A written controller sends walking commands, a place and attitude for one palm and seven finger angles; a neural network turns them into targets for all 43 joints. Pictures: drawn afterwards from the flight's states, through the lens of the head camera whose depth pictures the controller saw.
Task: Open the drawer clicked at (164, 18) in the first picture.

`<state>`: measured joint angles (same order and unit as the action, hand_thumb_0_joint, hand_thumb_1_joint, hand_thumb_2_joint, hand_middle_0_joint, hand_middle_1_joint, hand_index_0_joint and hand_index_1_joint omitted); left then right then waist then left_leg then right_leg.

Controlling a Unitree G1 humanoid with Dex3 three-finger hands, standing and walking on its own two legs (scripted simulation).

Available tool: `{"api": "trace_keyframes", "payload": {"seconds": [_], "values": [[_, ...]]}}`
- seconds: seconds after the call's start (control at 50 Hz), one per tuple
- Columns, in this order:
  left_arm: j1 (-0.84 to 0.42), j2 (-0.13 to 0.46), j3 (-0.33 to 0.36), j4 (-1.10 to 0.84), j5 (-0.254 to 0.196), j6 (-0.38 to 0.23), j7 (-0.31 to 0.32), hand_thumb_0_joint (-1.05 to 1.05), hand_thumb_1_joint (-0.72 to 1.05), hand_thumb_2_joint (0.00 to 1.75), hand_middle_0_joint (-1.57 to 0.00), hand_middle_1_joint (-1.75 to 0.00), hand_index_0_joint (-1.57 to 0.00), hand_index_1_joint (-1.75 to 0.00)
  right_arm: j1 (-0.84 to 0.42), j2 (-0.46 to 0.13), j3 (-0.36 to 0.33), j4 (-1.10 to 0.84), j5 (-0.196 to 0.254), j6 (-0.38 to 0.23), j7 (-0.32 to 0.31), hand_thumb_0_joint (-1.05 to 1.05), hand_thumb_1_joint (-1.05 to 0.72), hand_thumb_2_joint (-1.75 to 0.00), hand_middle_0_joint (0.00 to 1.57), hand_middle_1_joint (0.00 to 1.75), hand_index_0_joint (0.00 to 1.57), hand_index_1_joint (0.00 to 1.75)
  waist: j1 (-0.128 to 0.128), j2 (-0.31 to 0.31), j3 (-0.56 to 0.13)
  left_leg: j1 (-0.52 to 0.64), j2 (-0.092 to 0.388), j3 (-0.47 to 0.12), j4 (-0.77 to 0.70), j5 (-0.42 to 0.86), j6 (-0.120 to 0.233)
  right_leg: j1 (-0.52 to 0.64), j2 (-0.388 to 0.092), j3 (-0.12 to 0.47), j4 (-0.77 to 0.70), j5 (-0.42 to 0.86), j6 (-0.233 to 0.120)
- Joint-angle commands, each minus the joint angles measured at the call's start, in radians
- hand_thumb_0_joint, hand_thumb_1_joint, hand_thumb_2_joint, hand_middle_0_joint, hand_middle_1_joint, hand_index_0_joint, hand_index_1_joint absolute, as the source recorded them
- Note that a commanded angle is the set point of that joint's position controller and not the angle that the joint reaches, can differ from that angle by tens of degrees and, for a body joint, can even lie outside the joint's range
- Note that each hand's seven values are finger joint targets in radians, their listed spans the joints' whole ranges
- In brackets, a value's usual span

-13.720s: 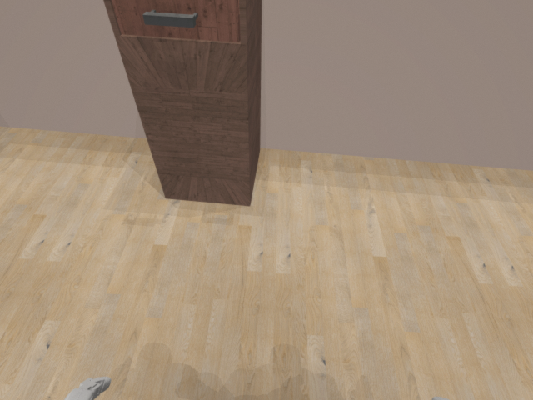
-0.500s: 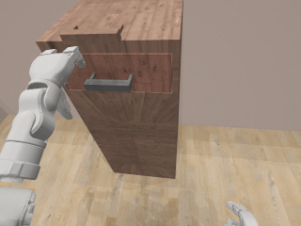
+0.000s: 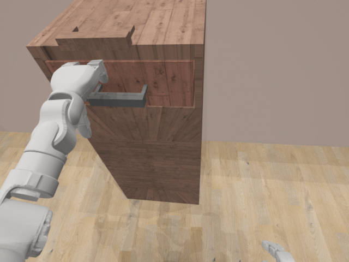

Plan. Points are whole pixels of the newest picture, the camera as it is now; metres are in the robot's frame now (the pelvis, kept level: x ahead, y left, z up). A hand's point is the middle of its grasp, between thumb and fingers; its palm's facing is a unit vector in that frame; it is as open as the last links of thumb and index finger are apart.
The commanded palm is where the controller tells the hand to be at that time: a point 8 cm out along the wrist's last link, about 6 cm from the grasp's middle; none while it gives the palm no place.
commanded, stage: move the hooked fingers above the handle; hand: left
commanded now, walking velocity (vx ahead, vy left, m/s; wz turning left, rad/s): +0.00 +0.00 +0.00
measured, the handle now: (119, 93) +0.50 +0.19 +0.11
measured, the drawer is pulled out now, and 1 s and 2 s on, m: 0.00 0.00 0.00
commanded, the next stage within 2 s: none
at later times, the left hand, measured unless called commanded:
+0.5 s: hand (120, 84) +0.46 +0.16 +0.17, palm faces +0.08 -0.01 -1.00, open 13.5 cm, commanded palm +0.43 +0.21 +0.23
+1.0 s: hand (127, 82) +0.46 +0.14 +0.18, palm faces +0.15 -0.05 -0.99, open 13.8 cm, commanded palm +0.44 +0.21 +0.23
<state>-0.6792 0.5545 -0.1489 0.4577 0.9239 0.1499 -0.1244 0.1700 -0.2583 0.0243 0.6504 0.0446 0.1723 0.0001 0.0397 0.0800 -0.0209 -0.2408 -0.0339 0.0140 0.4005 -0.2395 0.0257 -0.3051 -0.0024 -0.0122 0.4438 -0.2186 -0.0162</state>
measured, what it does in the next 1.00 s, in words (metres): stands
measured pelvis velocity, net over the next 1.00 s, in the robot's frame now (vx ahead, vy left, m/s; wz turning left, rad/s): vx -0.01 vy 0.00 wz -0.02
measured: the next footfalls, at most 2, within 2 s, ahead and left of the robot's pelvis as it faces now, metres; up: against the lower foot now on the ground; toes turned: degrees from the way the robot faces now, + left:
none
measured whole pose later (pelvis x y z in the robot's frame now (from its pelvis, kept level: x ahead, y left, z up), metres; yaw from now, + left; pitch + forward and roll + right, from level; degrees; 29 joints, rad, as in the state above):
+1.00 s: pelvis -0.01 +0.00 +0.00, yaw -1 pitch +6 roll +1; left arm -0.88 0.47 -0.19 0.70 0.93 -0.09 0.07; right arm 0.20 -0.27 0.01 0.69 0.05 0.11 -0.04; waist -0.01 0.06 -0.04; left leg -0.30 -0.02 0.03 0.44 -0.24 0.02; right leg -0.37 0.01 0.00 0.47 -0.21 -0.02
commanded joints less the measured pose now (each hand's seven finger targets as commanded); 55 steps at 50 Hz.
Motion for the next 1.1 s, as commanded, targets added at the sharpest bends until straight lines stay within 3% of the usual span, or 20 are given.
{"api": "trace_keyframes", "payload": {"seconds": [0.0, 0.02, 0.06, 0.12, 0.16, 0.22, 0.26, 0.32, 0.42, 0.52, 0.62, 0.64, 0.66, 0.7, 0.78, 0.86, 0.94, 0.98, 1.04, 1.08], "values": [[-0.541, 0.077, -0.042, -0.283, -0.033, -0.096, -0.032, 0.0, -0.5, 0.3, -0.3, -1.2, -0.3, -1.2, -0.058, -0.127, -0.067, -0.135, 0.007, -0.061, -0.034, 0.0, -0.9, -0.9, 0.2, 0.3, 0.2, 0.3, -0.086, -0.075, -0.388, 0.164, 0.013, -0.012, 0.022, 0.358, 0.014, 0.144, -0.004, 0.006, -0.013, 0.291, -0.016], [-0.56, 0.034, -0.078, -0.247, -0.049, -0.112, -0.043, 0.0, -0.5, 0.3, -0.3, -1.2, -0.3, -1.2, -0.042, -0.124, -0.062, -0.126, 0.01, -0.066, -0.042, 0.0, -0.9, -0.9, 0.2, 0.3, 0.2, 0.3, -0.096, -0.098, -0.34, 0.15, 0.008, -0.013, 0.017, 0.313, 0.016, 0.114, -0.005, 0.003, -0.024, 0.26, -0.014], [-0.613, 0.05, -0.065, -0.231, -0.062, -0.154, -0.042, 0.0, -0.5, 0.3, -0.3, -1.2, -0.3, -1.2, -0.016, -0.13, -0.065, -0.108, 0.012, -0.076, -0.05, 0.0, -0.9, -0.9, 0.2, 0.3, 0.2, 0.3, -0.096, -0.081, -0.314, 0.144, 0.003, -0.017, 0.014, 0.284, 0.009, 0.086, -0.003, 0.0, -0.034, 0.226, -0.019], [-0.671, 0.129, 0.036, -0.158, -0.053, -0.196, 0.019, 0.0, -0.5, 0.3, -0.3, -1.2, -0.3, -1.2, 0.017, -0.123, -0.065, -0.083, 0.005, -0.081, -0.05, 0.0, -0.9, -0.9, 0.2, 0.3, 0.2, 0.3, -0.061, -0.063, -0.356, 0.121, -0.002, -0.02, 0.023, 0.308, -0.005, 0.102, 0.001, -0.005, -0.013, 0.234, -0.029], [-0.645, 0.274, 0.187, -0.055, -0.05, -0.207, 0.08, 0.0, -0.5, 0.3, -0.3, -1.2, -0.3, -1.2, 0.034, -0.135, -0.063, -0.067, -0.006, -0.075, -0.047, 0.0, -0.9, -0.9, 0.2, 0.3, 0.2, 0.3, -0.021, -0.077, -0.377, 0.062, -0.002, -0.009, 0.021, 0.337, -0.011, 0.164, 0.0, -0.002, -0.001, 0.272, -0.031], [-0.629, 0.278, 0.21, 0.083, -0.025, -0.172, 0.16, 0.0, -0.5, 0.3, -0.3, -1.2, -0.3, -1.2, 0.017, -0.117, -0.047, -0.06, -0.004, -0.06, -0.042, 0.0, -0.9, -0.9, 0.2, 0.3, 0.2, 0.3, -0.005, -0.124, -0.335, -0.046, 0.006, 0.015, 0.006, 0.319, -0.013, 0.21, -0.006, 0.007, 0.009, 0.293, -0.025], [-0.605, 0.365, 0.269, 0.104, 0.012, -0.14, 0.204, 0.0, -0.5, 0.3, -0.3, -1.2, -0.3, -1.2, -0.01, -0.123, -0.046, -0.072, -0.002, -0.05, -0.037, 0.0, -0.9, -0.9, 0.2, 0.3, 0.2, 0.3, 0.028, -0.119, -0.398, -0.073, 0.009, 0.031, -0.002, 0.343, -0.016, 0.297, -0.012, 0.024, 0.018, 0.323, -0.025], [-0.623, 0.343, 0.224, 0.099, 0.06, -0.087, 0.216, 0.0, -0.5, 0.3, -0.3, -1.2, -0.3, -1.2, -0.028, -0.122, -0.043, -0.073, 0.001, -0.037, -0.035, 0.0, -0.9, -0.9, 0.2, 0.3, 0.2, 0.3, 0.021, -0.11, -0.408, -0.07, 0.017, 0.049, -0.008, 0.35, -0.013, 0.297, -0.015, 0.033, 0.017, 0.352, -0.021], [-0.612, 0.405, 0.252, 0.108, 0.031, -0.058, 0.185, 0.0, -0.5, 0.3, -0.3, -1.2, -0.3, -1.2, -0.058, -0.127, -0.041, -0.084, 0.013, -0.033, -0.058, 0.0, -0.9, -0.9, 0.2, 0.3, 0.2, 0.3, 0.018, -0.16, -0.424, -0.054, 0.017, 0.058, -0.028, 0.265, 0.008, 0.353, -0.025, 0.061, -0.011, 0.305, -0.004], [-0.546, 0.351, 0.197, 0.154, 0.042, -0.081, 0.09, 0.0, -0.5, 0.3, -0.3, -1.2, -0.3, -1.2, -0.039, -0.142, -0.051, -0.104, 0.017, -0.038, -0.072, 0.0, -0.9, -0.9, 0.2, 0.3, 0.2, 0.3, -0.015, -0.175, -0.341, -0.059, 0.022, 0.056, -0.039, 0.187, 0.023, 0.279, -0.028, 0.056, -0.038, 0.223, 0.003], [-0.591, 0.093, -0.031, -0.043, -0.004, -0.176, -0.019, 0.0, -0.5, 0.3, -0.3, -1.2, -0.3, -1.2, -0.016, -0.133, -0.073, -0.143, 0.019, -0.072, -0.071, 0.0, -0.9, -0.9, 0.2, 0.3, 0.2, 0.3, -0.082, -0.102, -0.304, 0.041, 0.008, 0.036, -0.011, 0.127, 0.034, 0.151, -0.025, 0.055, -0.058, 0.158, -0.001], [-0.609, 0.105, -0.019, -0.059, -0.019, -0.198, -0.027, 0.0, -0.5, 0.3, -0.3, -1.2, -0.3, -1.2, 0.001, -0.135, -0.076, -0.134, 0.017, -0.081, -0.074, 0.0, -0.9, -0.9, 0.2, 0.3, 0.2, 0.3, -0.089, -0.11, -0.291, 0.05, 0.008, 0.027, -0.007, 0.117, 0.033, 0.13, -0.022, 0.051, -0.061, 0.143, -0.002], [-0.636, 0.06, -0.062, -0.083, -0.04, -0.22, -0.039, 0.0, -0.5, 0.3, -0.3, -1.2, -0.3, -1.2, 0.004, -0.133, -0.076, -0.137, 0.018, -0.089, -0.077, 0.0, -0.9, -0.9, 0.2, 0.3, 0.2, 0.3, -0.102, -0.111, -0.281, 0.061, 0.002, 0.024, -0.003, 0.111, 0.034, 0.108, -0.021, 0.049, -0.067, 0.122, -0.003], [-0.71, 0.106, -0.02, -0.089, -0.058, -0.26, -0.025, 0.0, -0.5, 0.3, -0.3, -1.2, -0.3, -1.2, 0.028, -0.134, -0.08, -0.11, 0.019, -0.099, -0.082, 0.0, -0.9, -0.9, 0.2, 0.3, 0.2, 0.3, -0.109, -0.076, -0.263, 0.066, -0.004, 0.012, -0.001, 0.07, 0.025, 0.066, -0.015, 0.045, -0.076, 0.067, -0.005], [-0.804, 0.17, 0.055, -0.087, -0.056, -0.295, 0.079, 0.0, -0.5, 0.3, -0.3, -1.2, -0.3, -1.2, 0.051, -0.128, -0.075, -0.082, 0.014, -0.112, -0.073, 0.0, -0.9, -0.9, 0.2, 0.3, 0.2, 0.3, -0.087, -0.029, -0.327, 0.061, -0.011, -0.003, 0.008, 0.11, 0.008, 0.067, -0.003, 0.029, -0.053, 0.063, -0.017], [-0.808, 0.359, 0.238, 0.016, -0.007, -0.245, 0.219, 0.0, -0.5, 0.3, -0.3, -1.2, -0.3, -1.2, 0.048, -0.13, -0.062, -0.056, 0.001, -0.105, -0.054, 0.0, -0.9, -0.9, 0.2, 0.3, 0.2, 0.3, -0.026, -0.042, -0.426, -0.002, -0.002, 0.003, 0.005, 0.225, -0.009, 0.172, 0.004, 0.021, -0.008, 0.158, -0.029], [-0.751, 0.327, 0.187, 0.19, 0.047, -0.096, 0.258, 0.0, -0.5, 0.3, -0.3, -1.2, -0.3, -1.2, 0.002, -0.125, -0.047, -0.05, 0.004, -0.083, -0.038, 0.0, -0.9, -0.9, 0.2, 0.3, 0.2, 0.3, -0.005, -0.046, -0.412, -0.045, 0.013, 0.034, -0.011, 0.275, -0.021, 0.222, -0.002, 0.019, 0.005, 0.239, -0.026], [-0.7, 0.33, 0.178, 0.246, 0.06, -0.033, 0.217, 0.0, -0.5, 0.3, -0.3, -1.2, -0.3, -1.2, -0.012, -0.135, -0.043, -0.058, 0.01, -0.06, -0.037, 0.0, -0.9, -0.9, 0.2, 0.3, 0.2, 0.3, -0.006, -0.116, -0.407, -0.063, 0.018, 0.047, -0.023, 0.28, -0.016, 0.261, -0.01, 0.023, -0.004, 0.27, -0.017], [-0.753, 0.411, 0.203, 0.189, 0.074, -0.005, 0.203, 0.0, -0.5, 0.3, -0.3, -1.2, -0.3, -1.2, -0.053, -0.136, -0.031, -0.066, 0.017, -0.05, -0.059, 0.0, -0.9, -0.9, 0.2, 0.3, 0.2, 0.3, 0.003, -0.133, -0.405, -0.064, 0.019, 0.052, -0.041, 0.239, -0.004, 0.29, -0.018, 0.04, -0.024, 0.233, -0.01], [-0.72, 0.378, 0.182, 0.219, 0.074, 0.0, 0.18, 0.0, -0.5, 0.3, -0.3, -1.2, -0.3, -1.2, -0.06, -0.132, -0.027, -0.075, 0.023, -0.05, -0.072, 0.0, -0.9, -0.9, 0.2, 0.3, 0.2, 0.3, -0.008, -0.166, -0.372, -0.062, 0.019, 0.048, -0.047, 0.2, 0.004, 0.275, -0.017, 0.039, -0.034, 0.191, -0.007]]}}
